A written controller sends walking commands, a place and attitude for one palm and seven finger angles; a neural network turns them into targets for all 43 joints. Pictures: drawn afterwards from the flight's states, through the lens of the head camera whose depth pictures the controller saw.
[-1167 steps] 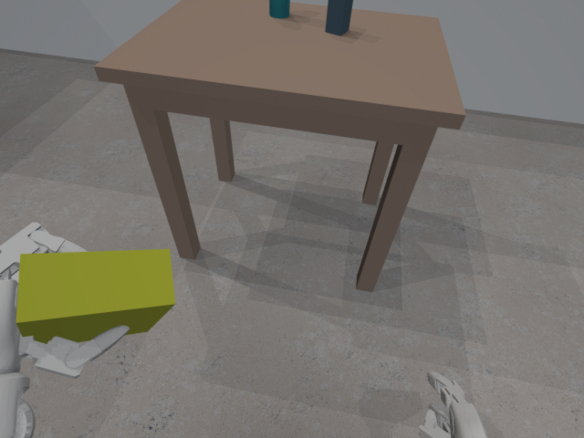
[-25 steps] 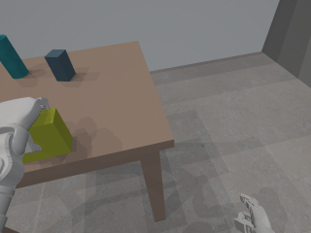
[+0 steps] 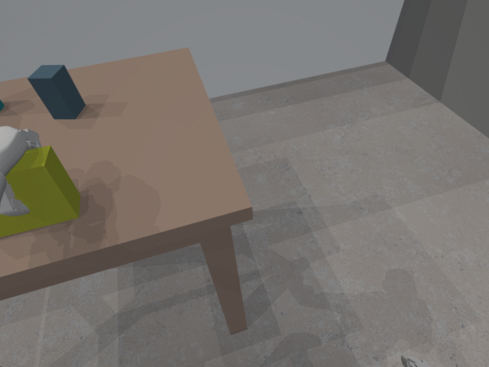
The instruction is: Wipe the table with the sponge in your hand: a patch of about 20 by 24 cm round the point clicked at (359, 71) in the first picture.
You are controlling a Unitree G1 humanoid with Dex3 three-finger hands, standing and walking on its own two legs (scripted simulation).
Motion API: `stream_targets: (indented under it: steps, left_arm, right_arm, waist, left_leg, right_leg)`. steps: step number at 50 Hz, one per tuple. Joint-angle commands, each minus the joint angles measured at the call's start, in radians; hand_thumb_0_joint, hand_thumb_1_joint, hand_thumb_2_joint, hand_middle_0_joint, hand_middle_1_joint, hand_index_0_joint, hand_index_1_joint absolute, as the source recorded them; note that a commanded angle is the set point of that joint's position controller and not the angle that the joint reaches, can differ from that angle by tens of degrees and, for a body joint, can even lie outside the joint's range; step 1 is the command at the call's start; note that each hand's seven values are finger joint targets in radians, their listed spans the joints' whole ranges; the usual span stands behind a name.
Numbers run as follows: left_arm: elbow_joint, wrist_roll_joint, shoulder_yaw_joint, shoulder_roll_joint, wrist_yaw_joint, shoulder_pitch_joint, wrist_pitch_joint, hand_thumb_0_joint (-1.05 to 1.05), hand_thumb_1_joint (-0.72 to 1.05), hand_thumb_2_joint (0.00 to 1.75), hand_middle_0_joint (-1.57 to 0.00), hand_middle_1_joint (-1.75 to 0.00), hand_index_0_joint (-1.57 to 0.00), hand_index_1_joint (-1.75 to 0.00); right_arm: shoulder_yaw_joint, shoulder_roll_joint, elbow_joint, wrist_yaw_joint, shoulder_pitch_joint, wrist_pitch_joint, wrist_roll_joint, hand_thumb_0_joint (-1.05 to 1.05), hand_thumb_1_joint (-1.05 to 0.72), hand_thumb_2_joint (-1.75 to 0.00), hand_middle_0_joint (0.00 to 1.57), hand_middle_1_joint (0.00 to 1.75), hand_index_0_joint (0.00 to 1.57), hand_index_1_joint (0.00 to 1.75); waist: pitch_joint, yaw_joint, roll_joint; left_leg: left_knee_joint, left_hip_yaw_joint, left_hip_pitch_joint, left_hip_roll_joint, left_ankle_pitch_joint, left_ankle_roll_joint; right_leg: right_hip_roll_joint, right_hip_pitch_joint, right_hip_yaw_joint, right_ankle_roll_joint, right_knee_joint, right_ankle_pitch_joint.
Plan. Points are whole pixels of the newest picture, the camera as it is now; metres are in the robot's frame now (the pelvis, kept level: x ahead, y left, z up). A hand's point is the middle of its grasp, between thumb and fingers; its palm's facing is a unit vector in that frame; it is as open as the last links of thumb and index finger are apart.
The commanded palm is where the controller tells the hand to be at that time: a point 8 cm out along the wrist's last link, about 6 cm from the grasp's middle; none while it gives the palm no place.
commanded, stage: wipe forward along the first lane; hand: left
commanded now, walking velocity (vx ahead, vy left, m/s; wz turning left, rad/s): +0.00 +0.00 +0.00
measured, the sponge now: (25, 201) +0.32 +0.40 +0.11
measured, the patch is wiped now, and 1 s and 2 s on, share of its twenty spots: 0.10 0.25 0.25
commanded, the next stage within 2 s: slide across to the middle lane in 1.20 s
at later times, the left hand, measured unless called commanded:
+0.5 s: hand (11, 160) +0.37 +0.42 +0.15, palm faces -0.13 +0.03 -0.99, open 9.9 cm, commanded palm +0.37 +0.42 +0.18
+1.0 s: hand (18, 137) +0.43 +0.45 +0.15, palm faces -0.17 +0.03 -0.99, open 10.0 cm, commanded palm +0.43 +0.44 +0.18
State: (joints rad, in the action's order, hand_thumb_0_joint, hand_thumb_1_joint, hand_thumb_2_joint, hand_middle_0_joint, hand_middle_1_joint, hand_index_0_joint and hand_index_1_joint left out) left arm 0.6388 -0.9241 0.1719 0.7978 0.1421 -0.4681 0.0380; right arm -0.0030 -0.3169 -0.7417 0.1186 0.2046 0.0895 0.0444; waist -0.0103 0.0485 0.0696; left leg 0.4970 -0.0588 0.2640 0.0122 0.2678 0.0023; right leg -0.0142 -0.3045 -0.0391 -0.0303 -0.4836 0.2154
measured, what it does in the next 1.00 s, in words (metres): stands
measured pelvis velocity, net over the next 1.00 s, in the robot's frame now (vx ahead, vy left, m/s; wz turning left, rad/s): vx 0.02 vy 0.03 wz -0.02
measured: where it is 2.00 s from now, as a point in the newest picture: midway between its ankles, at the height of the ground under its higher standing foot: outside the picture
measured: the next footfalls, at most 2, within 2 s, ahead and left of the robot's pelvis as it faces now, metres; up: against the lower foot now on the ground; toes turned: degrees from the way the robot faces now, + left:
none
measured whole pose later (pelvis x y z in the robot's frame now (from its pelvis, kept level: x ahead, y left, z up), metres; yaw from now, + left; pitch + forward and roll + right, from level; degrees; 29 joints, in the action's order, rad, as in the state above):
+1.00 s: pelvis +0.02 +0.03 +0.00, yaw -1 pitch +12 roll -1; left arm 1.11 -1.05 0.10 0.95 0.11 -0.90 0.17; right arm -0.01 -0.30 -0.75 0.10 0.32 0.11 0.07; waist -0.07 -0.01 0.04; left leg 0.56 -0.04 0.46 0.03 0.30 -0.04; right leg 0.00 -0.48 -0.02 0.01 -0.48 0.21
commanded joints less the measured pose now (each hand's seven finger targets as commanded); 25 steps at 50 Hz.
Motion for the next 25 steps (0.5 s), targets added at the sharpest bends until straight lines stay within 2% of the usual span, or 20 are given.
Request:
stream_targets:
  steps: [1,2,3,4,6,8,10,12,13,14,15,16,17,18,20,23,24,25]
  left_arm:
    - [0.014,-0.059,0.065,0.318,-0.048,-0.214,0.001,0.00,0.10,1.30,-1.20,-1.60,-1.20,-1.60]
    - [0.043,-0.066,0.070,0.334,-0.051,-0.237,0.004,0.00,0.10,1.30,-1.20,-1.60,-1.20,-1.60]
    - [0.055,-0.068,0.078,0.352,-0.053,-0.253,0.007,0.00,0.10,1.30,-1.20,-1.60,-1.20,-1.60]
    - [0.066,-0.067,0.056,0.336,-0.055,-0.298,0.017,0.00,0.10,1.30,-1.20,-1.60,-1.20,-1.60]
    - [0.113,-0.074,0.069,0.348,-0.060,-0.278,0.029,0.00,0.10,1.30,-1.20,-1.60,-1.20,-1.60]
    - [0.127,-0.082,0.062,0.347,-0.064,-0.294,0.035,0.00,0.10,1.30,-1.20,-1.60,-1.20,-1.60]
    - [0.165,-0.086,0.023,0.315,-0.070,-0.332,0.040,0.00,0.10,1.30,-1.20,-1.60,-1.20,-1.60]
    - [0.194,-0.097,0.042,0.352,-0.076,-0.353,0.043,0.00,0.10,1.30,-1.20,-1.60,-1.20,-1.60]
    - [0.188,-0.104,0.035,0.360,-0.077,-0.389,0.044,0.00,0.10,1.30,-1.20,-1.60,-1.20,-1.60]
    - [0.199,-0.103,0.003,0.333,-0.080,-0.423,0.046,0.00,0.10,1.30,-1.20,-1.60,-1.20,-1.60]
    - [0.228,-0.108,0.000,0.328,-0.082,-0.420,0.048,0.00,0.10,1.30,-1.20,-1.60,-1.20,-1.60]
    - [0.220,-0.111,-0.007,0.322,-0.085,-0.433,0.053,0.00,0.10,1.30,-1.20,-1.60,-1.20,-1.60]
    - [0.237,-0.115,-0.007,0.329,-0.086,-0.434,0.050,0.00,0.10,1.30,-1.20,-1.60,-1.20,-1.60]
    - [0.232,-0.126,0.005,0.358,-0.089,-0.472,0.054,0.00,0.10,1.30,-1.20,-1.60,-1.20,-1.60]
    - [0.261,-0.125,-0.017,0.339,-0.090,-0.486,0.057,0.00,0.10,1.30,-1.20,-1.60,-1.20,-1.60]
    - [0.287,-0.138,-0.016,0.376,-0.090,-0.558,0.057,0.00,0.10,1.30,-1.20,-1.60,-1.20,-1.60]
    - [0.303,-0.141,-0.018,0.381,-0.091,-0.578,0.060,0.00,0.10,1.30,-1.20,-1.60,-1.20,-1.60]
    - [0.319,-0.142,-0.034,0.358,-0.090,-0.565,0.063,0.00,0.10,1.30,-1.20,-1.60,-1.20,-1.60]
  right_arm:
    - [-0.044,-0.140,0.128,0.006,-0.054,-0.039,0.003,0.00,-0.90,-0.90,0.20,0.30,0.20,0.30]
    - [-0.046,-0.143,0.122,0.006,-0.047,-0.036,0.003,0.00,-0.90,-0.90,0.20,0.30,0.20,0.30]
    - [-0.047,-0.150,0.120,0.006,-0.042,-0.033,0.005,0.00,-0.90,-0.90,0.20,0.30,0.20,0.30]
    - [-0.045,-0.144,0.121,0.007,-0.031,-0.035,0.008,0.00,-0.90,-0.90,0.20,0.30,0.20,0.30]
    - [-0.050,-0.149,0.113,0.004,-0.020,-0.035,0.008,0.00,-0.90,-0.90,0.20,0.30,0.20,0.30]
    - [-0.053,-0.152,0.114,0.002,-0.011,-0.029,0.009,0.00,-0.90,-0.90,0.20,0.30,0.20,0.30]
    - [-0.051,-0.149,0.111,0.000,0.004,-0.032,0.013,0.00,-0.90,-0.90,0.20,0.30,0.20,0.30]
    - [-0.054,-0.157,0.107,0.000,0.012,-0.030,0.014,0.00,-0.90,-0.90,0.20,0.30,0.20,0.30]
    - [-0.053,-0.161,0.107,0.002,0.015,-0.026,0.014,0.00,-0.90,-0.90,0.20,0.30,0.20,0.30]
    - [-0.050,-0.153,0.110,0.001,0.023,-0.031,0.017,0.00,-0.90,-0.90,0.20,0.30,0.20,0.30]
    - [-0.051,-0.155,0.105,0.000,0.030,-0.032,0.017,0.00,-0.90,-0.90,0.20,0.30,0.20,0.30]
    - [-0.053,-0.156,0.105,0.000,0.032,-0.033,0.018,0.00,-0.90,-0.90,0.20,0.30,0.20,0.30]
    - [-0.053,-0.155,0.104,0.001,0.037,-0.031,0.019,0.00,-0.90,-0.90,0.20,0.30,0.20,0.30]
    - [-0.052,-0.162,0.101,0.001,0.044,-0.028,0.016,0.00,-0.90,-0.90,0.20,0.30,0.20,0.30]
    - [-0.051,-0.155,0.103,0.002,0.057,-0.030,0.019,0.00,-0.90,-0.90,0.20,0.30,0.20,0.30]
    - [-0.048,-0.167,0.095,0.007,0.065,-0.030,0.020,0.00,-0.90,-0.90,0.20,0.30,0.20,0.30]
    - [-0.047,-0.163,0.091,0.007,0.077,-0.032,0.021,0.00,-0.90,-0.90,0.20,0.30,0.20,0.30]
    - [-0.048,-0.161,0.092,0.007,0.082,-0.032,0.021,0.00,-0.90,-0.90,0.20,0.30,0.20,0.30]
  waist:
    - [-0.163,0.000,-0.095]
    - [-0.159,-0.005,-0.110]
    - [-0.156,-0.006,-0.082]
    - [-0.164,-0.016,-0.104]
    - [-0.149,-0.013,-0.107]
    - [-0.166,-0.012,-0.098]
    - [-0.145,-0.028,-0.113]
    - [-0.155,-0.028,-0.128]
    - [-0.158,-0.033,-0.106]
    - [-0.157,-0.042,-0.111]
    - [-0.144,-0.045,-0.120]
    - [-0.161,-0.045,-0.114]
    - [-0.154,-0.045,-0.098]
    - [-0.178,-0.045,-0.094]
    - [-0.183,-0.051,-0.105]
    - [-0.170,-0.065,-0.083]
    - [-0.185,-0.068,-0.100]
    - [-0.178,-0.070,-0.095]
  left_leg:
    - [-0.061,0.077,0.146,0.060,-0.065,-0.044]
    - [-0.060,0.079,0.157,0.059,-0.054,-0.045]
    - [-0.060,0.080,0.161,0.058,-0.045,-0.044]
    - [-0.059,0.078,0.173,0.060,-0.034,-0.045]
    - [-0.054,0.079,0.185,0.059,-0.031,-0.046]
    - [-0.056,0.079,0.183,0.058,-0.029,-0.044]
    - [-0.056,0.076,0.197,0.057,-0.012,-0.047]
    - [-0.054,0.078,0.208,0.055,0.000,-0.047]
    - [-0.060,0.077,0.205,0.056,0.008,-0.045]
    - [-0.059,0.076,0.210,0.056,0.019,-0.049]
    - [-0.061,0.073,0.214,0.054,0.029,-0.048]
    - [-0.059,0.074,0.206,0.053,0.027,-0.048]
    - [-0.059,0.077,0.206,0.054,0.029,-0.047]
    - [-0.062,0.073,0.206,0.051,0.025,-0.046]
    - [-0.060,0.070,0.211,0.052,0.030,-0.048]
    - [-0.068,0.068,0.218,0.049,0.054,-0.046]
    - [-0.065,0.065,0.221,0.047,0.055,-0.048]
    - [-0.062,0.065,0.219,0.047,0.047,-0.048]
  right_leg:
    - [-0.002,0.194,0.042,-0.001,0.070,-0.061]
    - [-0.002,0.184,0.043,-0.001,0.070,-0.051]
    - [-0.002,0.175,0.047,-0.003,0.071,-0.039]
    - [-0.001,0.172,0.043,0.000,0.068,-0.029]
    - [-0.003,0.160,0.047,-0.001,0.067,-0.033]
    - [-0.004,0.154,0.046,-0.004,0.064,-0.028]
    - [-0.007,0.125,0.039,-0.003,0.068,-0.011]
    - [-0.008,0.120,0.046,-0.003,0.069,0.001]
    - [-0.009,0.108,0.045,-0.006,0.074,0.016]
    - [-0.007,0.101,0.044,-0.004,0.075,0.029]
    - [-0.011,0.084,0.038,-0.005,0.079,0.042]
    - [-0.012,0.079,0.040,-0.005,0.078,0.039]
    - [-0.011,0.076,0.043,-0.007,0.081,0.041]
    - [-0.012,0.078,0.044,-0.010,0.079,0.042]
    - [-0.012,0.081,0.041,-0.008,0.079,0.042]
    - [-0.013,0.052,0.044,-0.009,0.091,0.075]
    - [-0.013,0.052,0.041,-0.007,0.086,0.076]
    - [-0.015,0.045,0.039,-0.009,0.085,0.064]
